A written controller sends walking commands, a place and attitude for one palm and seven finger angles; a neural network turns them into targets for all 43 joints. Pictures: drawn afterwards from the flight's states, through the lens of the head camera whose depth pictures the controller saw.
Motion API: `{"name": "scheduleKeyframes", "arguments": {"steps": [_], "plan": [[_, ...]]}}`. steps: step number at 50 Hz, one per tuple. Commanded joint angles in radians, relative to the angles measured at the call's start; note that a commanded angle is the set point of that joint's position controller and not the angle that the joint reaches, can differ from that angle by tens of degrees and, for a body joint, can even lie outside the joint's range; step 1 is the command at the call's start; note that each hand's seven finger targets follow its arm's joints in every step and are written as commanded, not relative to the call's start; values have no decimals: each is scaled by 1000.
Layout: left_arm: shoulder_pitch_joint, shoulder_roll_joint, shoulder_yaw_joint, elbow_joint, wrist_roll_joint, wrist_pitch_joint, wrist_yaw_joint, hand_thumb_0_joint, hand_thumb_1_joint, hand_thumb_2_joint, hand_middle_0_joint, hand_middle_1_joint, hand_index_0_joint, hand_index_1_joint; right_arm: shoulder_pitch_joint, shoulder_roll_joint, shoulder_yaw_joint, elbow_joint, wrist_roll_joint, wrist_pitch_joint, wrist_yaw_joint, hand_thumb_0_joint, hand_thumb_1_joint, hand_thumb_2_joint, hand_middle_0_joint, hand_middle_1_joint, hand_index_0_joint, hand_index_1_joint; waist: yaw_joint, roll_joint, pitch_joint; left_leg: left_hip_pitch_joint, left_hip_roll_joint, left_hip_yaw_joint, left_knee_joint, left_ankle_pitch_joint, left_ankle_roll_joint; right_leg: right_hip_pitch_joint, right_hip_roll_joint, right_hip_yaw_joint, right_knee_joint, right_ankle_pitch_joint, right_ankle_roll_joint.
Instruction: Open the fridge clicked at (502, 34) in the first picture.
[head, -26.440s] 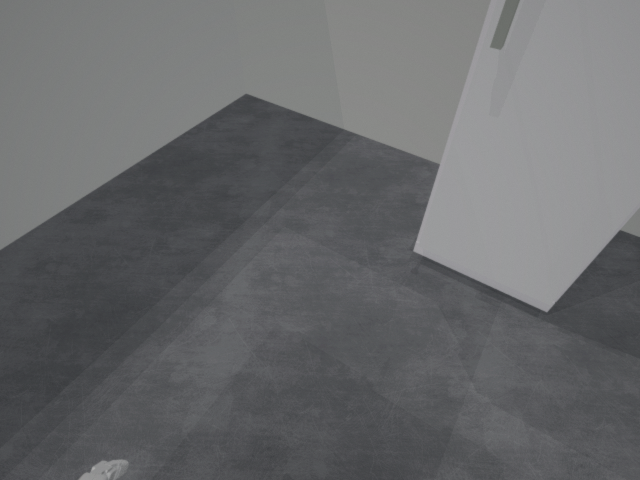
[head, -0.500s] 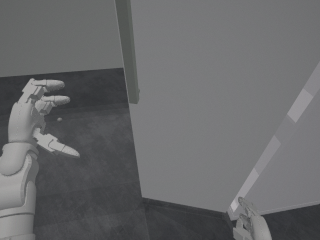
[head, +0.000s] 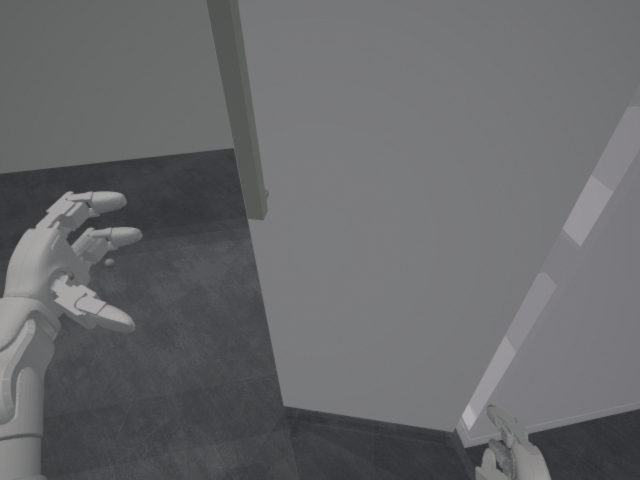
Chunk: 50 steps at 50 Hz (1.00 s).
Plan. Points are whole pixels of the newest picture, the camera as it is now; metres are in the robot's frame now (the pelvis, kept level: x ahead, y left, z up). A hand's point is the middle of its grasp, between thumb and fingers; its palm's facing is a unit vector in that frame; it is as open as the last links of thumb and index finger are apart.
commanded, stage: draw the hand back to the body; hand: left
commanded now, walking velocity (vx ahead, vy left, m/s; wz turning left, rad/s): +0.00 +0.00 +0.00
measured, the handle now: (246, 109) +0.48 +0.15 +0.27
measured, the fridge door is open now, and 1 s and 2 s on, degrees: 70 70 70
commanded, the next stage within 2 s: step back with the hand held close in 1.42 s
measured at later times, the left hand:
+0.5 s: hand (68, 303) +0.22 +0.28 +0.18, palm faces +0.45 -0.86 -0.23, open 13.9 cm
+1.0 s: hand (60, 330) +0.20 +0.29 +0.16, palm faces +0.47 -0.80 -0.36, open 9.2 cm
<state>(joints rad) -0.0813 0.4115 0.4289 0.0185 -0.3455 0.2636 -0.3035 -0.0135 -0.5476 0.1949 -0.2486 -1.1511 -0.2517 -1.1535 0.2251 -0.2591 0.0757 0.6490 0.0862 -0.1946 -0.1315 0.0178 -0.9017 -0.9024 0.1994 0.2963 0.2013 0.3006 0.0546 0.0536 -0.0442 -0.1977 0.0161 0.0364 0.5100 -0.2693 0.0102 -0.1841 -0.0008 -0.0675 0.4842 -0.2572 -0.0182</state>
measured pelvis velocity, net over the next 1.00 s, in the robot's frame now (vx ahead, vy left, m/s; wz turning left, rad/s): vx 0.01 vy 0.01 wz -0.01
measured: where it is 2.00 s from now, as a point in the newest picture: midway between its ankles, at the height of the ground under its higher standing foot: outside the picture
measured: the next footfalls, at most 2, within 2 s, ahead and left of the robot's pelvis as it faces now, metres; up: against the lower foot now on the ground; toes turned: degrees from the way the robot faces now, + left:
none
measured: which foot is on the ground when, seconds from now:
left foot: down 0.00-1.00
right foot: down 0.00-1.00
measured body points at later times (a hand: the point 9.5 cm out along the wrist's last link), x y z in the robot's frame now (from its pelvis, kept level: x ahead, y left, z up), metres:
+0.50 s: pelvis -0.01 +0.00 +0.00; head -0.03 -0.01 +0.45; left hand +0.19 +0.32 +0.19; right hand +0.21 -0.20 -0.06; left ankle +0.01 +0.11 -0.74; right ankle +0.00 -0.11 -0.74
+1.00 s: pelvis +0.01 +0.01 +0.01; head -0.02 +0.00 +0.45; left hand +0.17 +0.33 +0.18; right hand +0.20 -0.21 -0.07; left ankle +0.01 +0.11 -0.74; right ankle +0.00 -0.11 -0.74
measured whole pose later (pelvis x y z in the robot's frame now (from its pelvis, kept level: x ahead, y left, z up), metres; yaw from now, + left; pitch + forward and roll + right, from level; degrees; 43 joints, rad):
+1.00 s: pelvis +0.01 +0.01 +0.01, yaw +0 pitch -5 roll +0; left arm 0.43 0.34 0.35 -0.34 -0.07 -0.09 0.10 0.00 0.52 0.71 -0.22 -0.53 -0.22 -0.53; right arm 0.20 -0.23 0.02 0.66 0.00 -0.13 -0.08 0.02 -0.90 -0.90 0.20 0.30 0.20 0.30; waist 0.07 0.05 0.01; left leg -0.09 0.00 0.05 0.42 -0.25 0.03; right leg -0.08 -0.02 -0.05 0.39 -0.23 0.00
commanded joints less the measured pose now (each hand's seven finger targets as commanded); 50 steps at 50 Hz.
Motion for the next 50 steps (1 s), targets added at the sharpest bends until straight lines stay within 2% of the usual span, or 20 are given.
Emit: {"name": "scheduleKeyframes", "arguments": {"steps": [1,2,5,8,12,17,18,19,20,22,24,27,28,32,33,35,41,45,48,50], "plan": [[-132,224,130,-381,-45,-27,15,0,-550,200,-250,-1150,-250,-1150,-193,-95,-38,-225,-10,-76,23,0,-900,-900,200,300,200,300,44,-17,-188,79,-8,-49,-63,293,16,78,0,15,-46,326,1],[-100,233,152,-383,-49,-33,22,0,-550,200,-250,-1150,-250,-1150,-181,-101,-42,-216,-11,-72,27,0,-900,-900,200,300,200,300,43,-20,-181,78,-8,-46,-68,282,14,70,7,10,-50,310,2],[-79,167,99,-377,-51,-18,23,0,-550,200,-250,-1150,-250,-1150,-184,-105,-44,-206,-8,-67,30,0,-900,-900,200,300,200,300,29,-21,-108,71,-8,-44,-72,240,16,23,8,10,-63,267,6],[-101,195,99,-357,-33,21,32,0,-550,200,-250,-1150,-250,-1150,-186,-113,-45,-192,-5,-52,17,0,-900,-900,200,300,200,300,21,-17,-46,54,-7,-51,-86,159,17,-14,8,18,-96,150,6],[-183,196,65,-449,-12,7,36,0,-550,200,-250,-1150,-250,-1150,-201,-101,-36,-201,-9,-55,5,0,-900,-900,200,300,200,300,10,53,-85,90,-15,-62,-97,135,18,-6,8,20,-105,104,0],[-144,197,79,-431,-21,-32,24,0,-369,287,-244,-1044,-244,-1044,-201,-94,-28,-190,-16,-67,-6,0,-900,-900,200,300,200,300,18,44,-93,98,-16,-68,-108,129,17,18,11,15,-113,104,-1],[-130,311,123,-486,138,-148,202,0,-332,305,-242,-1023,-242,-1023,-181,-100,-47,-174,-69,-73,18,0,-900,-900,200,300,200,300,28,29,3,22,-26,-47,-95,110,13,-12,-5,54,-170,58,6],[-47,170,44,-417,144,-189,265,0,-296,322,-241,-1001,-241,-1001,-197,-86,-40,-161,-76,-75,26,0,-900,-900,200,300,200,300,13,-8,44,2,-23,-50,-111,75,8,-22,-13,40,-168,29,5],[27,137,11,-410,167,-224,303,0,-260,340,-240,-980,-240,-980,-183,-82,-45,-154,-77,-67,33,0,-900,-900,200,300,200,300,12,-21,46,15,-15,-46,-121,58,10,-10,-17,39,-163,20,7],[100,136,16,-444,194,-278,347,0,-188,375,-237,-938,-237,-938,-175,-83,-53,-153,-79,-47,41,0,-900,-900,200,300,200,300,19,26,-15,44,-11,-39,-135,74,14,41,-18,40,-144,56,3],[113,147,17,-481,211,-317,372,0,-115,410,-235,-895,-235,-895,-171,-88,-61,-157,-82,-34,43,0,-900,-900,200,300,200,300,20,14,-59,57,-8,-35,-141,92,18,80,-19,46,-143,77,5],[131,154,26,-512,236,-359,403,0,-6,462,-231,-831,-231,-831,-173,-85,-68,-152,-89,-26,38,0,-900,-900,200,300,200,300,20,29,-73,81,-10,-31,-148,117,21,95,-18,43,-144,98,3],[162,174,44,-504,240,-366,409,0,30,480,-230,-810,-230,-810,-176,-90,-73,-147,-92,-24,35,0,-900,-900,200,300,200,300,25,-14,-73,79,-7,-30,-146,135,25,104,-18,45,-149,115,5],[191,150,26,-527,255,-391,421,0,175,550,-225,-725,-225,-725,-181,-83,-79,-139,-90,-15,31,0,-900,-900,200,300,200,300,20,35,-39,92,-9,-26,-156,141,22,91,-17,42,-155,111,5],[201,158,32,-531,258,-398,423,0,211,567,-224,-704,-224,-704,-181,-87,-82,-136,-91,-16,31,0,-900,-900,200,300,200,300,21,8,-32,92,-7,-28,-156,148,24,92,-16,40,-164,110,5],[222,139,19,-539,264,-407,426,0,284,603,-221,-661,-221,-661,-178,-83,-84,-136,-92,-17,31,0,-900,-900,200,300,200,300,21,33,-28,96,-7,-32,-163,163,20,97,-15,35,-150,124,3],[354,131,39,-527,260,-413,420,0,501,707,-214,-534,-214,-534,-167,-82,-93,-144,-94,0,38,0,-900,-900,200,300,200,300,30,-21,-6,79,-1,-31,-167,203,17,111,-12,31,-139,165,5],[382,133,43,-587,266,-417,418,0,646,777,-209,-449,-209,-449,-163,-79,-95,-153,-95,5,44,0,-900,-900,200,300,200,300,31,43,-31,95,0,-29,-161,246,10,123,-13,33,-132,200,3],[422,131,49,-567,267,-408,419,0,755,830,-205,-385,-205,-385,-158,-79,-96,-154,-96,11,42,0,-900,-900,200,300,200,300,30,-11,-1,84,4,-32,-163,241,9,111,-8,26,-138,191,3],[415,125,45,-585,265,-405,418,0,827,865,-202,-342,-202,-342,-161,-74,-94,-160,-96,16,40,0,-900,-900,200,300,200,300,27,-3,6,83,3,-29,-166,221,10,105,-9,29,-141,176,5]]}}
